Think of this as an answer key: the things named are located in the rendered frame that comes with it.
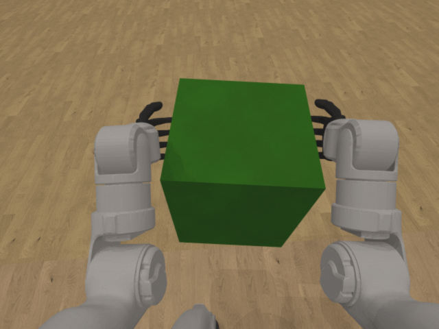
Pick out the robot left forearm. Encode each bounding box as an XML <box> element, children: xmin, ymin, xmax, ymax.
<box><xmin>85</xmin><ymin>123</ymin><xmax>161</xmax><ymax>291</ymax></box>

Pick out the robot right forearm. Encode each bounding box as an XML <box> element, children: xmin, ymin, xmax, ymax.
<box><xmin>323</xmin><ymin>119</ymin><xmax>410</xmax><ymax>278</ymax></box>

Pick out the carton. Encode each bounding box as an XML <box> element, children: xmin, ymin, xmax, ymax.
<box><xmin>160</xmin><ymin>78</ymin><xmax>326</xmax><ymax>247</ymax></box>

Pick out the left robot hand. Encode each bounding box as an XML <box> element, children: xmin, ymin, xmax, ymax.
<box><xmin>136</xmin><ymin>101</ymin><xmax>172</xmax><ymax>160</ymax></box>

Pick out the robot left thigh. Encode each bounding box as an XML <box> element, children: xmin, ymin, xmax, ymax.
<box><xmin>171</xmin><ymin>308</ymin><xmax>216</xmax><ymax>329</ymax></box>

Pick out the robot right upper arm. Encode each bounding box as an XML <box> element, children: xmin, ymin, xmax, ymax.
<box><xmin>320</xmin><ymin>241</ymin><xmax>439</xmax><ymax>329</ymax></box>

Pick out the robot left upper arm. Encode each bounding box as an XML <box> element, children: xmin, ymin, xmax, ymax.
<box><xmin>38</xmin><ymin>243</ymin><xmax>167</xmax><ymax>329</ymax></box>

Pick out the left robot shin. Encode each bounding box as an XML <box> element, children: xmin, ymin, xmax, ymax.
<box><xmin>193</xmin><ymin>304</ymin><xmax>208</xmax><ymax>310</ymax></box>

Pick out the right robot hand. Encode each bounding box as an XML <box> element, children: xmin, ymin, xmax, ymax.
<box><xmin>311</xmin><ymin>99</ymin><xmax>346</xmax><ymax>161</ymax></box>

